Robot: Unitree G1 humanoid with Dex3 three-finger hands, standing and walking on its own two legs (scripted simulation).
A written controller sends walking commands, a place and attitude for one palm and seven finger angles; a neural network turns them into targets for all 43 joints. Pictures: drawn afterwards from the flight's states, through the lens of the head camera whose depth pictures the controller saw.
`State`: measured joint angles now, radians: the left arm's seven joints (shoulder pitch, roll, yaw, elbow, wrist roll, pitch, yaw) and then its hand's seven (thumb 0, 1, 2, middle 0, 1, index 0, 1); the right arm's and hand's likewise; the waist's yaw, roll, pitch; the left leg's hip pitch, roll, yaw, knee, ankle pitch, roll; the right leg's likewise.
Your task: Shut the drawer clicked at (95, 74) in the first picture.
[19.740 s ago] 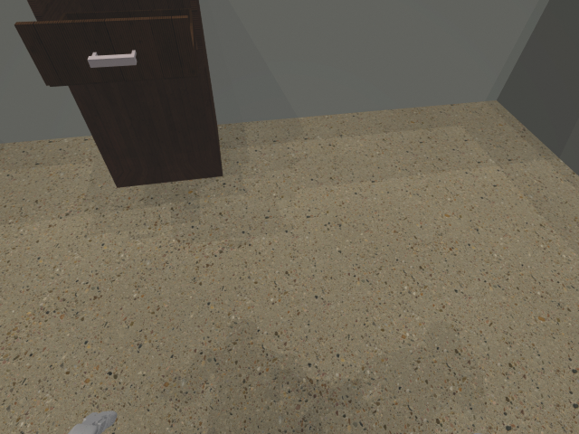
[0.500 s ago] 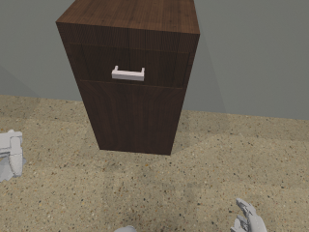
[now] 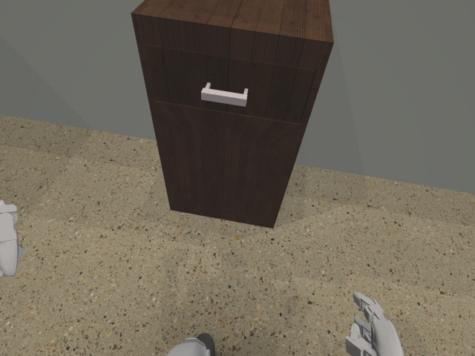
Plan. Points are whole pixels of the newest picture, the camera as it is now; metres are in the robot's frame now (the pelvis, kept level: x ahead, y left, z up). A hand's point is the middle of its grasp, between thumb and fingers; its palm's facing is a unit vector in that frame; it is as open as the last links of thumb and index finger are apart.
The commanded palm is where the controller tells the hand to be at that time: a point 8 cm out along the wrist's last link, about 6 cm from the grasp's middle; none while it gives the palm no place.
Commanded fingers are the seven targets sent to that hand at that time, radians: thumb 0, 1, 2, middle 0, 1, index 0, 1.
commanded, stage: step back with the hand held close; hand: left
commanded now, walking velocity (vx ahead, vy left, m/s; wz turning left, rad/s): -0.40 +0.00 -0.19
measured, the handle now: (225, 93) +0.79 +0.08 -0.01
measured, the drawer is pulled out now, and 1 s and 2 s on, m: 0.00 0.00 0.00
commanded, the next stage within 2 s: stop stepping back and stand still in 0.14 s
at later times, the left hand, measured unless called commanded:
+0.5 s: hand out of the picture +0.06 +0.22 +0.19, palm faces +0.16 -0.85 -0.50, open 3.3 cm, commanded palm +0.03 +0.28 +0.20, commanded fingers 0.00 0.90 0.90 -1.40 -1.60 -1.40 -1.60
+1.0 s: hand out of the picture +0.02 +0.24 +0.19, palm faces +0.27 -0.80 -0.54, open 3.2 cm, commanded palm -0.02 +0.28 +0.20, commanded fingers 0.00 0.90 0.90 -1.40 -1.60 -1.40 -1.60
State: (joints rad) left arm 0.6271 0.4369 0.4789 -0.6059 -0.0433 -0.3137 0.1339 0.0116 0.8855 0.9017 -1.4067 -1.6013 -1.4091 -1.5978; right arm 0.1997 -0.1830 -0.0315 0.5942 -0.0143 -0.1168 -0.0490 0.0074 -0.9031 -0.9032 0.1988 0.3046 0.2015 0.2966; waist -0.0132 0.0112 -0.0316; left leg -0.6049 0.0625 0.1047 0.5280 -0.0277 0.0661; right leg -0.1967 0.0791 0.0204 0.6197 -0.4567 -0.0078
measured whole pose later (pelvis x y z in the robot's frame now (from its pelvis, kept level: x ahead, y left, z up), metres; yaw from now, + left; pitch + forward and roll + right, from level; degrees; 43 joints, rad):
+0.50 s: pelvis -0.15 +0.02 +0.01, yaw -10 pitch -1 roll +0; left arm 0.73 0.46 0.40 -0.72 -0.04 -0.19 0.11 0.02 0.88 0.90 -1.41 -1.60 -1.41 -1.60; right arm 0.24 -0.20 -0.02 0.61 -0.01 -0.06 -0.05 0.00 -0.90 -0.90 0.20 0.30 0.20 0.30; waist 0.01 -0.07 0.00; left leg -0.63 0.01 0.07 0.99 -0.33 -0.03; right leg -0.29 0.01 -0.05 0.57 -0.29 -0.06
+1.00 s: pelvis -0.20 +0.03 +0.01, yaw -10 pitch -2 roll -1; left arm 0.61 0.41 0.42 -0.52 0.00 -0.26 0.14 0.01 0.88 0.90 -1.41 -1.60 -1.41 -1.60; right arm 0.27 -0.19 -0.02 0.70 -0.01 -0.09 -0.06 0.01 -0.90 -0.90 0.20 0.31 0.20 0.30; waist -0.01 0.05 0.00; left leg -0.42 0.05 0.00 0.99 -0.45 0.01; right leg -0.31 -0.01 -0.10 0.63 -0.29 -0.03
